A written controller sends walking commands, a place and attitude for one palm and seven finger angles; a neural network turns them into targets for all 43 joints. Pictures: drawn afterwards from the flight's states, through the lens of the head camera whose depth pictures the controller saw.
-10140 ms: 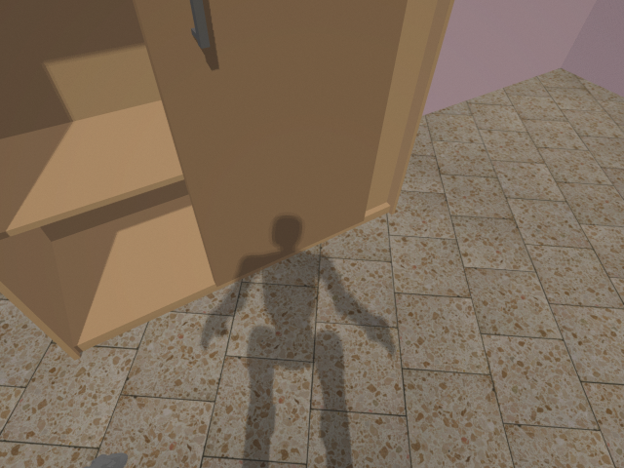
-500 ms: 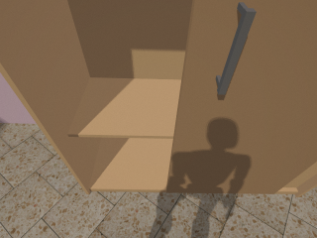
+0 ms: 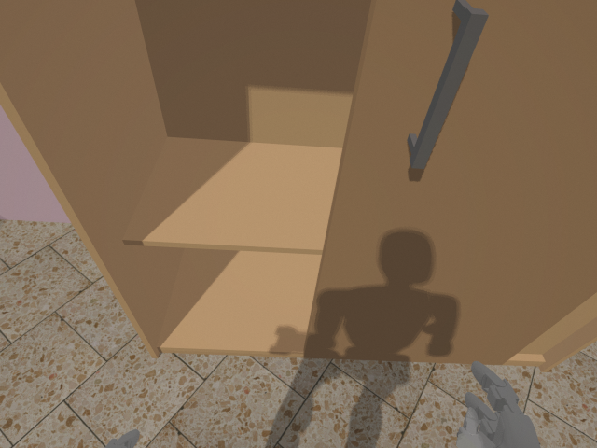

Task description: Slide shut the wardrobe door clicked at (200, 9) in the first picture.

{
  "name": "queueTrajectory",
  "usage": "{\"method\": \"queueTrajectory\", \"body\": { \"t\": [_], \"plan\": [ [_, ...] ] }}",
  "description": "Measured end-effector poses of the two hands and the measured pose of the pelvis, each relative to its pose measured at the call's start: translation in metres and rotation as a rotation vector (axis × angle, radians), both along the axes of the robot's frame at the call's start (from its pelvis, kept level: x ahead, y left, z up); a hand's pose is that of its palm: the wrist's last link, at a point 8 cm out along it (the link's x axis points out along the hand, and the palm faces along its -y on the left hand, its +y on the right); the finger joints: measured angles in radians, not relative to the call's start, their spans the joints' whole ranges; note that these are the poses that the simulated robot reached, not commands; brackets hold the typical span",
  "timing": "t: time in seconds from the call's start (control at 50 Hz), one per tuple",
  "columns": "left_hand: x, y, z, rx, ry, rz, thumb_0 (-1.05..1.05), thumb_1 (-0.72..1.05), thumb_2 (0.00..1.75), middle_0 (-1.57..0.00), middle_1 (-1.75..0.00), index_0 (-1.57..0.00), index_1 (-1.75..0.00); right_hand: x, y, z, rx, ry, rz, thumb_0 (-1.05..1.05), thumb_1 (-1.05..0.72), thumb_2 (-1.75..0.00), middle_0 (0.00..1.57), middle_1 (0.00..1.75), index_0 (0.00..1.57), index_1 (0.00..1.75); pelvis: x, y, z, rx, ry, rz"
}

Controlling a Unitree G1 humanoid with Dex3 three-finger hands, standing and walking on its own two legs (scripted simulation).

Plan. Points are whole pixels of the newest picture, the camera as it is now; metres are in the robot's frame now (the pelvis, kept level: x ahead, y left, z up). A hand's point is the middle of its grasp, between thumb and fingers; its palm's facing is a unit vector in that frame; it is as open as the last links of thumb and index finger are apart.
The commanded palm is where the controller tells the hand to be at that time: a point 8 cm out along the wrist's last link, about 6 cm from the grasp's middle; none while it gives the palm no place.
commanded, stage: raise the hand with hooked fingers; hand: right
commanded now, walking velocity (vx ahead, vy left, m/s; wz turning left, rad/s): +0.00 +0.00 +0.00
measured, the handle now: (437, 92) +0.50 -0.12 +0.26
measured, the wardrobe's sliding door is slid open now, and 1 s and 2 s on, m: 0.49 0.49 0.49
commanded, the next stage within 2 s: move the hooked fingers beside the handle in 1.92 s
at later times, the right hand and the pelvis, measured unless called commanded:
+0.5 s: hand (502, 401) +0.19 -0.20 +0.07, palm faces -0.05 +0.99 -0.09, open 10.1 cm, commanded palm +0.16 -0.26 +0.09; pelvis -0.03 +0.00 -0.02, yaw -1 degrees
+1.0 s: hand out of the picture +0.24 -0.25 +0.18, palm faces +0.03 +0.99 -0.13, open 13.0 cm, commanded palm +0.20 -0.30 +0.20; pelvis -0.01 -0.01 +0.00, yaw +0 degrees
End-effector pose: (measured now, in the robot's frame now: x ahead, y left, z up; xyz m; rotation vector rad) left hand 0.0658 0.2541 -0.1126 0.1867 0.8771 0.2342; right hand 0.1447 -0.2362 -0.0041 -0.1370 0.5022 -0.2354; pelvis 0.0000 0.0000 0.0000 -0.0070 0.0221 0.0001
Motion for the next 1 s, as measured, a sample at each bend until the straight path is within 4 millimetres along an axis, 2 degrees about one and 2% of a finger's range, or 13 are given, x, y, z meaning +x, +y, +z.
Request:
{"method": "queueTrajectory", "body": {
  "t": [0.06, 0.1, 0.14, 0.18, 0.24, 0.28, 0.34, 0.38, 0.5, 0.58, 0.68, 0.84, 1.0],
  "plan": [
    [0.041, 0.012, 0.019, 0.039, -0.196, -0.033, 0.03, 0.92, 0.90, -0.20, -0.30, -0.20, -0.30, 0.043, 0.014, 0.044, 0.050, -0.358, 0.137, 0.03, -0.85, -0.86, 0.20, 0.37, 0.20, 0.37, -0.008, 0.000, -0.009, -0.005, 0.046, 0.013],
    [0.065, 0.016, 0.034, 0.054, -0.305, -0.058, 0.02, 0.92, 0.90, -0.20, -0.30, -0.20, -0.30, 0.052, 0.026, 0.054, 0.108, -0.515, 0.253, 0.02, -0.80, -0.84, 0.21, 0.39, 0.20, 0.39, -0.013, 0.002, -0.017, -0.008, 0.067, 0.026],
    [0.085, 0.018, 0.048, 0.068, -0.393, -0.086, 0.02, 0.92, 0.90, -0.20, -0.30, -0.20, -0.30, 0.048, 0.033, 0.051, 0.134, -0.569, 0.356, 0.01, -0.75, -0.82, 0.21, 0.42, 0.21, 0.42, -0.017, 0.003, -0.025, -0.011, 0.080, 0.037],
    [0.102, 0.017, 0.061, 0.079, -0.454, -0.107, 0.02, 0.91, 0.90, -0.20, -0.30, -0.20, -0.30, 0.037, 0.032, 0.040, 0.159, -0.530, 0.390, 0.01, -0.70, -0.80, 0.22, 0.45, 0.21, 0.45, -0.019, 0.004, -0.030, -0.012, 0.082, 0.043],
    [0.120, 0.008, 0.073, 0.083, -0.500, -0.137, 0.02, 0.91, 0.90, -0.20, -0.30, -0.20, -0.30, 0.012, 0.018, 0.023, 0.181, -0.427, 0.313, 0.01, -0.62, -0.77, 0.23, 0.49, 0.22, 0.49, -0.020, 0.003, -0.033, -0.004, 0.074, 0.035],
    [0.127, -0.002, 0.074, 0.080, -0.505, -0.166, 0.02, 0.91, 0.90, -0.20, -0.30, -0.20, -0.30, -0.003, 0.006, 0.021, 0.155, -0.395, 0.232, 0.01, -0.57, -0.76, 0.23, 0.52, 0.23, 0.52, -0.021, 0.003, -0.034, 0.006, 0.067, 0.023],
    [0.127, -0.020, 0.066, 0.060, -0.477, -0.221, 0.01, 0.91, 0.90, -0.20, -0.30, -0.20, -0.30, -0.014, -0.010, 0.034, 0.091, -0.444, 0.166, 0.01, -0.50, -0.73, 0.24, 0.56, 0.23, 0.57, -0.022, 0.002, -0.033, 0.023, 0.054, 0.000],
    [0.122, -0.033, 0.057, 0.033, -0.443, -0.251, 0.01, 0.91, 0.90, -0.20, -0.30, -0.20, -0.30, -0.012, -0.014, 0.049, 0.064, -0.509, 0.173, 0.01, -0.45, -0.71, 0.24, 0.59, 0.23, 0.60, -0.024, 0.002, -0.032, 0.034, 0.042, -0.014],
    [0.089, -0.059, 0.031, -0.058, -0.335, -0.248, 0.02, 0.90, 0.90, -0.20, -0.30, -0.20, -0.30, 0.024, -0.016, 0.083, 0.058, -0.552, 0.316, 0.01, -0.31, -0.65, 0.25, 0.68, 0.24, 0.69, -0.027, -0.002, -0.022, 0.040, 0.012, -0.018],
    [0.068, -0.060, 0.029, -0.085, -0.309, -0.197, 0.02, 0.90, 0.90, -0.21, -0.30, -0.20, -0.30, 0.044, -0.028, 0.099, 0.067, -0.509, 0.322, 0.01, -0.21, -0.61, 0.26, 0.74, 0.25, 0.75, -0.023, -0.004, -0.014, 0.031, 0.003, 0.000],
    [0.055, -0.046, 0.033, -0.058, -0.306, -0.169, 0.02, 0.90, 0.90, -0.21, -0.30, -0.20, -0.30, 0.050, -0.042, 0.124, 0.048, -0.550, 0.285, 0.00, -0.10, -0.56, 0.26, 0.82, 0.26, 0.82, -0.019, -0.008, -0.007, 0.025, -0.008, 0.013],
    [0.070, -0.023, 0.050, 0.020, -0.343, -0.165, 0.02, 0.90, 0.90, -0.20, -0.30, -0.20, -0.30, 0.055, -0.057, 0.149, 0.023, -0.574, 0.264, 0.00, 0.09, -0.48, 0.28, 0.94, 0.27, 0.94, -0.015, -0.010, 0.000, 0.022, -0.040, 0.009],
    [0.105, -0.032, 0.069, 0.007, -0.436, -0.204, 0.02, 0.90, 0.90, -0.20, -0.30, -0.20, -0.30, 0.069, -0.072, 0.190, -0.013, -0.645, 0.256, -0.01, 0.28, -0.40, 0.29, 1.06, 0.29, 1.06, -0.010, -0.007, 0.005, 0.019, -0.068, 0.003]
  ]
}}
